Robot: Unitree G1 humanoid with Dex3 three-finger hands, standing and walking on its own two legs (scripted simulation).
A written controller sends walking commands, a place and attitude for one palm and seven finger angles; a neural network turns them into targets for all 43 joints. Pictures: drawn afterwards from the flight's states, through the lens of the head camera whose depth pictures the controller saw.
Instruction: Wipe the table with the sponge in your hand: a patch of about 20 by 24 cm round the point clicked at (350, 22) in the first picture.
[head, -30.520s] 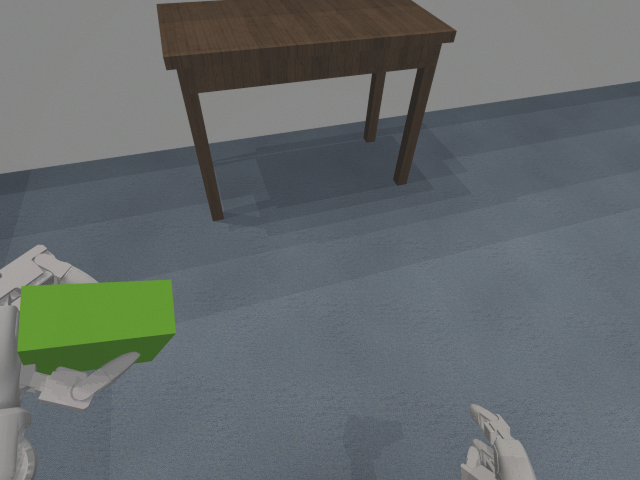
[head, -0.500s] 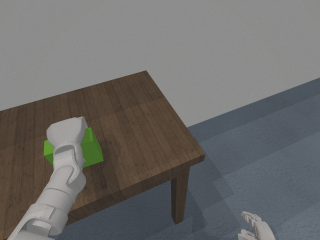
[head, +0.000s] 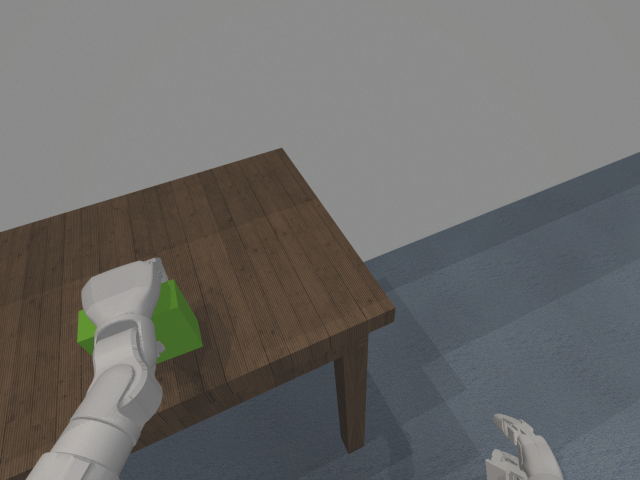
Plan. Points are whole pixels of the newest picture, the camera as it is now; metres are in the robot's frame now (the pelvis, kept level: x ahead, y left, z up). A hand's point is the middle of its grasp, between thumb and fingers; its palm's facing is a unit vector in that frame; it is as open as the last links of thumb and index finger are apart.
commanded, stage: slide across to the third lane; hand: left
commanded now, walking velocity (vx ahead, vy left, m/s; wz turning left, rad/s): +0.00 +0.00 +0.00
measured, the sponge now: (149, 335) +0.30 +0.28 +0.01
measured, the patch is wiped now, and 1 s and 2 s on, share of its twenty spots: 0.60 0.75 0.80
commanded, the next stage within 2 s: wipe forward along the third lane in 0.56 s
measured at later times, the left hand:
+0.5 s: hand (176, 304) +0.32 +0.23 +0.05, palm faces -0.03 -0.06 -1.00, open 9.4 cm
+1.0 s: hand (197, 285) +0.35 +0.21 +0.05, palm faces -0.07 -0.05 -1.00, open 9.4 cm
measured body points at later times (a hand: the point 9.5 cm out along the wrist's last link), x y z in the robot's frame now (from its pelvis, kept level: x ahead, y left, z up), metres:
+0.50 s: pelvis -0.01 +0.00 +0.00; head -0.01 -0.04 +0.45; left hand +0.32 +0.23 +0.11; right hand +0.21 -0.22 -0.11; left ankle -0.04 +0.11 -0.73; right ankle -0.03 -0.10 -0.74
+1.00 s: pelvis -0.02 -0.01 +0.00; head -0.01 -0.05 +0.45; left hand +0.35 +0.21 +0.11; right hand +0.16 -0.25 -0.12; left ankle -0.04 +0.11 -0.73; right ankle -0.03 -0.10 -0.74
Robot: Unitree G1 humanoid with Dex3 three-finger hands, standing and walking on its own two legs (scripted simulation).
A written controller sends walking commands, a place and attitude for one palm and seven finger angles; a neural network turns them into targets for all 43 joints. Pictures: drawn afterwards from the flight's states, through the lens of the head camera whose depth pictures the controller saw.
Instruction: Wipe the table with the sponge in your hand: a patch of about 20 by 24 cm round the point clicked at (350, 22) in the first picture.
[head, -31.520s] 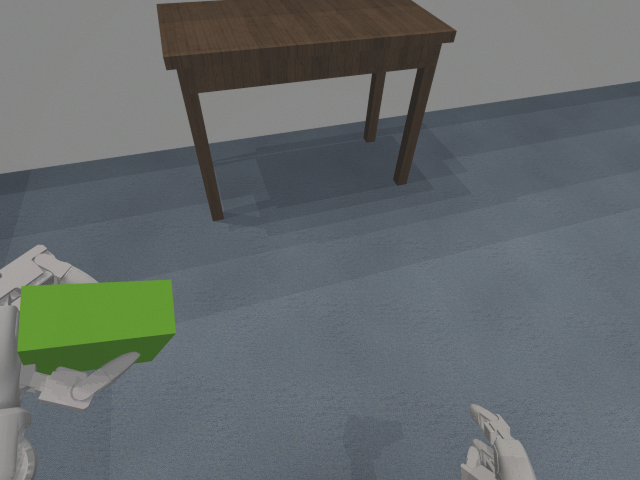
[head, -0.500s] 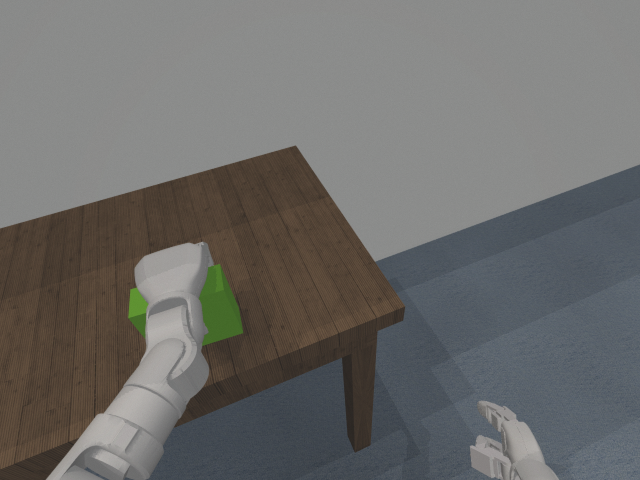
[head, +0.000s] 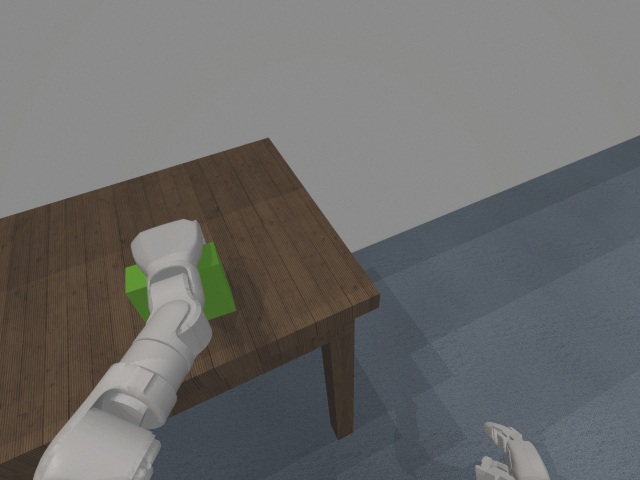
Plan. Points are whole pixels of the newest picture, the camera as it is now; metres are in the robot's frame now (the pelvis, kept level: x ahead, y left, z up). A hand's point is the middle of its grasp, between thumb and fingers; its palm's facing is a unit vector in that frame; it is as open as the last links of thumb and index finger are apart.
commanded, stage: wipe forward along the third lane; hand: left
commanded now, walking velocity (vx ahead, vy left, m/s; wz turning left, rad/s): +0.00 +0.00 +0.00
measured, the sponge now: (187, 297) +0.36 +0.23 +0.01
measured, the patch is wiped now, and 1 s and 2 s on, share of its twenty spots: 0.75 0.80 0.85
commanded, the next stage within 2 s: wipe back along the third lane in 1.28 s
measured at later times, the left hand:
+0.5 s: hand (180, 251) +0.41 +0.24 +0.06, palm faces -0.08 -0.01 -1.00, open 9.4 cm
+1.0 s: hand (171, 226) +0.47 +0.27 +0.05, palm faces -0.11 -0.01 -0.99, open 9.4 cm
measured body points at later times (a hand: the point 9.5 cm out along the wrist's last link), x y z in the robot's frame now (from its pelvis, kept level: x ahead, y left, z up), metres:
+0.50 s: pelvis -0.01 -0.01 -0.01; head +0.02 -0.04 +0.44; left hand +0.41 +0.24 +0.11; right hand +0.09 -0.27 -0.15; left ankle -0.02 +0.12 -0.73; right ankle -0.02 -0.08 -0.73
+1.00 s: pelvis +0.00 +0.01 -0.01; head +0.06 +0.00 +0.44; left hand +0.47 +0.27 +0.11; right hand +0.03 -0.26 -0.15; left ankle -0.02 +0.12 -0.73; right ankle -0.02 -0.08 -0.73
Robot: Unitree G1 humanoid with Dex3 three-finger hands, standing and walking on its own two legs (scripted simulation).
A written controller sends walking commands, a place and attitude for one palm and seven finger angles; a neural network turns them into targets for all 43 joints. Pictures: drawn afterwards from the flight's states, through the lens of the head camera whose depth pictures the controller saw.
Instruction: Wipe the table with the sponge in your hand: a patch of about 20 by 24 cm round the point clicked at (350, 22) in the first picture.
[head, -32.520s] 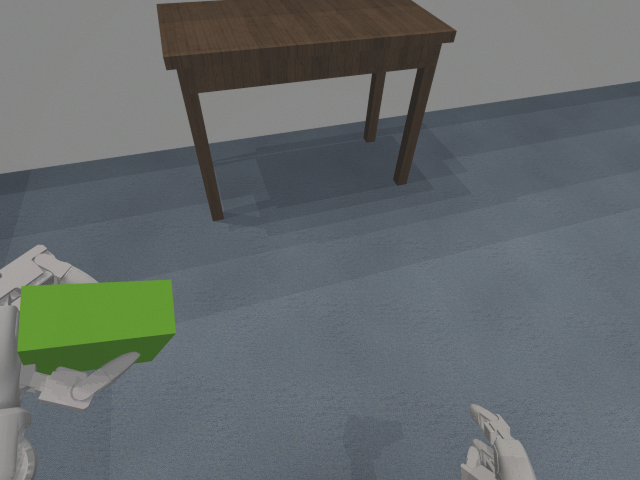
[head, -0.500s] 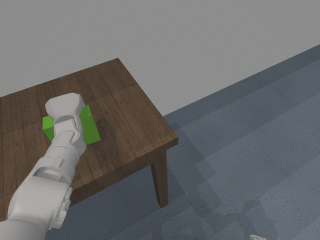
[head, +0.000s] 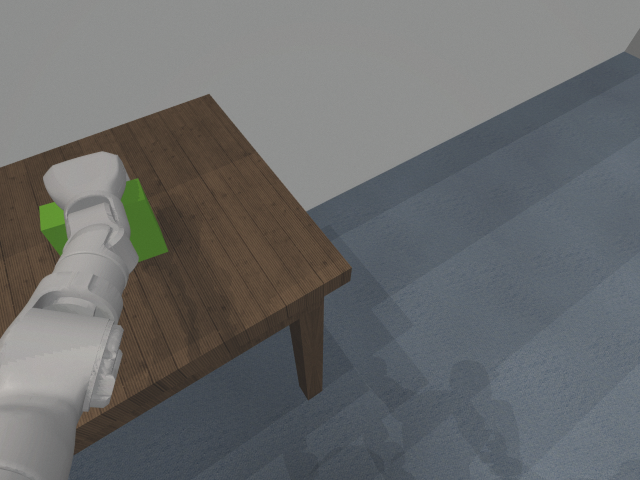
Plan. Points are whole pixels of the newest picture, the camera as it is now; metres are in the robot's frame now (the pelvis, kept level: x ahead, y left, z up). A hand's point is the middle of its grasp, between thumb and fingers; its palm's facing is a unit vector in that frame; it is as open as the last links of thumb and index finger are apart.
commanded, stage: wipe forward along the third lane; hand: left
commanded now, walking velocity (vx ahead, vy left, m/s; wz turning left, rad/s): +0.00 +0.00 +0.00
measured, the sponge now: (113, 238) +0.45 +0.28 +0.02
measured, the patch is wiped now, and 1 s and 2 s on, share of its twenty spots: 0.80 0.85 0.90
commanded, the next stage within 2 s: wipe back along the third lane in 0.28 s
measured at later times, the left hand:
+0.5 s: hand (95, 190) +0.50 +0.30 +0.06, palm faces -0.12 +0.00 -0.99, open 9.4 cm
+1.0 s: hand (105, 214) +0.46 +0.27 +0.06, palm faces -0.07 +0.00 -1.00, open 9.4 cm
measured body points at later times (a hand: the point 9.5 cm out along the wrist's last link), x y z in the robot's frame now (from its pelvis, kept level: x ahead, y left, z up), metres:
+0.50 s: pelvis +0.02 +0.03 -0.01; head +0.10 +0.02 +0.44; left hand +0.51 +0.29 +0.11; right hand +0.01 -0.24 -0.14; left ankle -0.02 +0.11 -0.73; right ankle -0.01 -0.09 -0.73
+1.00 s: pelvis +0.03 +0.02 +0.00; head +0.07 +0.00 +0.45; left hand +0.46 +0.27 +0.12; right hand +0.15 -0.23 -0.13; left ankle -0.02 +0.11 -0.73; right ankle -0.01 -0.09 -0.73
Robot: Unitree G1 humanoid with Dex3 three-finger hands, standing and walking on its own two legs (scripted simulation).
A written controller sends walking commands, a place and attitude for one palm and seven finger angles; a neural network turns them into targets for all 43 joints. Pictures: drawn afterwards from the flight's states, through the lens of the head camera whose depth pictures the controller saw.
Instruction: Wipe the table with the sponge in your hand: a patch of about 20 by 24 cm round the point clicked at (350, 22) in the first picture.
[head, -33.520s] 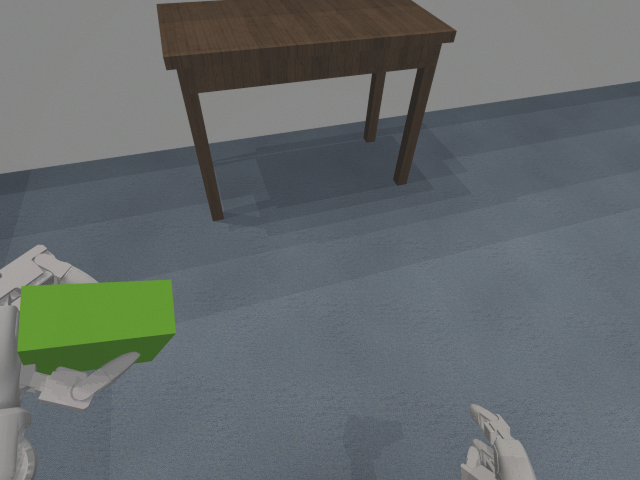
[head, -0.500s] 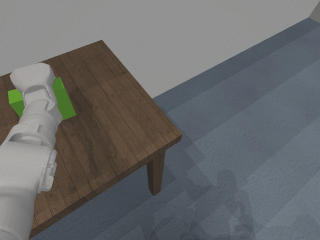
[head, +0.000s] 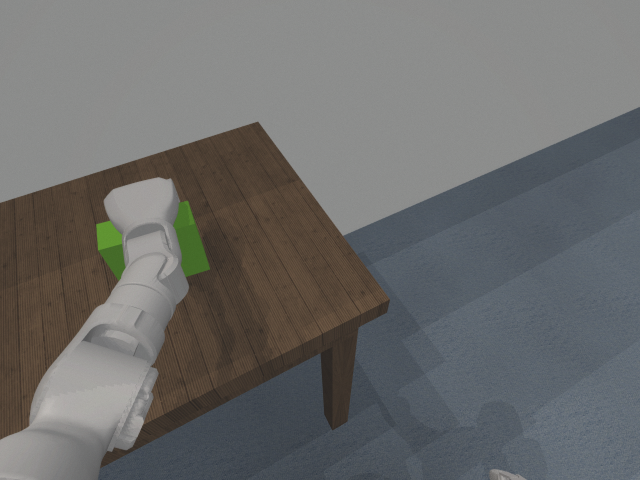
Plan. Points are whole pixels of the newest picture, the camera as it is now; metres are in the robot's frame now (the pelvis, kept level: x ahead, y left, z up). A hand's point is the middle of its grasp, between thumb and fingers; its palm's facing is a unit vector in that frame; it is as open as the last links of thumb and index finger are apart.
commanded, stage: wipe back along the third lane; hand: left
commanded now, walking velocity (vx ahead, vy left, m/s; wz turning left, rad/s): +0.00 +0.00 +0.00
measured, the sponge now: (160, 255) +0.42 +0.25 +0.02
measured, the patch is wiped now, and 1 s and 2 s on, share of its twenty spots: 0.85 0.90 0.90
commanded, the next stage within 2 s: slide back across to the middle lane in 1.12 s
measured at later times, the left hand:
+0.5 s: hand (166, 267) +0.37 +0.22 +0.06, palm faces -0.03 -0.03 -1.00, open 9.4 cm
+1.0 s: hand (176, 288) +0.34 +0.20 +0.06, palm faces -0.01 -0.03 -1.00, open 9.4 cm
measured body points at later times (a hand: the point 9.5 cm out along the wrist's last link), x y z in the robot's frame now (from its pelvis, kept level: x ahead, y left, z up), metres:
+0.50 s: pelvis -0.01 -0.01 +0.00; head +0.00 -0.04 +0.45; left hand +0.37 +0.22 +0.11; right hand +0.15 -0.26 -0.12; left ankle -0.05 +0.10 -0.73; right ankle -0.05 -0.11 -0.73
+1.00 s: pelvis -0.01 -0.01 +0.00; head -0.02 -0.05 +0.45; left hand +0.34 +0.19 +0.11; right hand +0.18 -0.25 -0.11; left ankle -0.05 +0.10 -0.73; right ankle -0.05 -0.11 -0.73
